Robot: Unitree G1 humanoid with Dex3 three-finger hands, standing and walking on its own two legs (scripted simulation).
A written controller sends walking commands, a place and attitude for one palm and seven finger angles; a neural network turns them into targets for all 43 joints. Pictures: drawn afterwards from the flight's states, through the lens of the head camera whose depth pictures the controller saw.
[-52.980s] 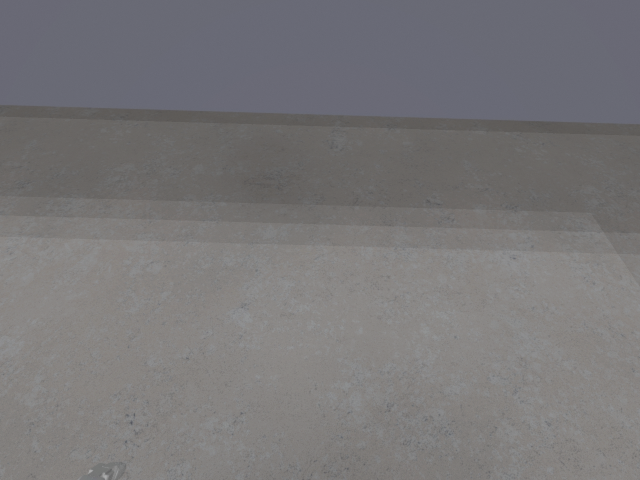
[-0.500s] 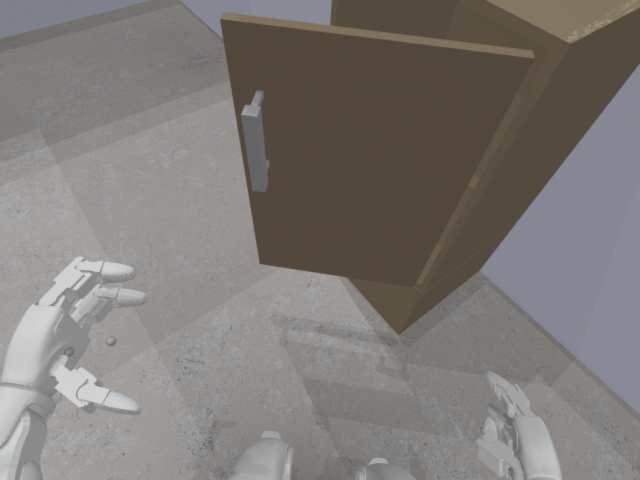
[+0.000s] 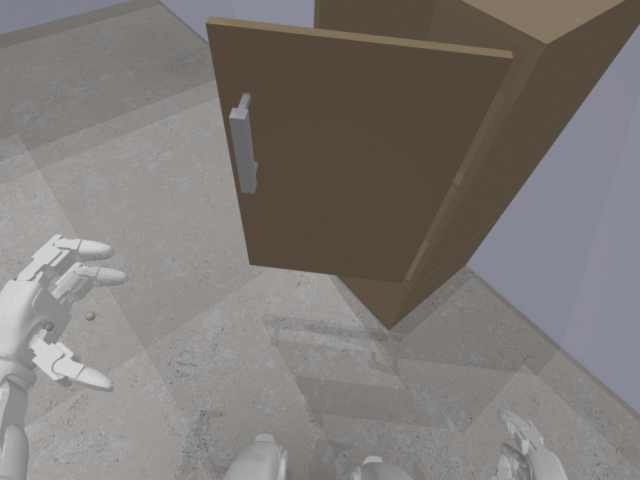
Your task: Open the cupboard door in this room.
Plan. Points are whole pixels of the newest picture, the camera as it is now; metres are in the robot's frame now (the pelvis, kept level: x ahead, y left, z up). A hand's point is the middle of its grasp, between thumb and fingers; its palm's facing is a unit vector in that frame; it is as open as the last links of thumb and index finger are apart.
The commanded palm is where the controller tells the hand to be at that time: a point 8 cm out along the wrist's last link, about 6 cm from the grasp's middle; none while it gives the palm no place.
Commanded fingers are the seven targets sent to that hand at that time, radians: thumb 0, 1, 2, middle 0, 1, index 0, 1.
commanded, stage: raise the hand with hooked fingers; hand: left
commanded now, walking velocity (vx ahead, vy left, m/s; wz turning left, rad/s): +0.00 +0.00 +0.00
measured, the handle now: (247, 145) +0.58 +0.14 +0.04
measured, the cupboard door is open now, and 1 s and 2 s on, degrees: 44 44 44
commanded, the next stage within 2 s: move the hooked fingers beside the handle in 0.26 s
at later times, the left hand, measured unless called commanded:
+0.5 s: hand (82, 313) +0.29 +0.28 +0.05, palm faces -0.04 -1.00 -0.03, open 14.0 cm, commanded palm +0.28 +0.32 +0.06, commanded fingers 0.00 -0.50 0.30 -0.30 -1.20 -0.30 -1.20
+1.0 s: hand (129, 250) +0.37 +0.26 +0.05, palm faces -0.07 -1.00 -0.02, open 14.0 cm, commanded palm +0.36 +0.31 +0.05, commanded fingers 0.00 -0.50 0.30 -0.30 -1.20 -0.30 -1.20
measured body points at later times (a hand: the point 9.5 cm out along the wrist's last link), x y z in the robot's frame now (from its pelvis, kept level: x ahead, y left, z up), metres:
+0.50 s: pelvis +0.00 +0.00 +0.00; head +0.07 +0.03 +0.44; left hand +0.28 +0.34 +0.05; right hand +0.17 -0.24 -0.08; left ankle +0.04 +0.09 -0.67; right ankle -0.01 -0.11 -0.67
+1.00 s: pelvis +0.00 +0.00 -0.01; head +0.09 +0.03 +0.43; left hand +0.37 +0.31 +0.05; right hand +0.11 -0.27 -0.10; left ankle +0.04 +0.09 -0.67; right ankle -0.01 -0.11 -0.67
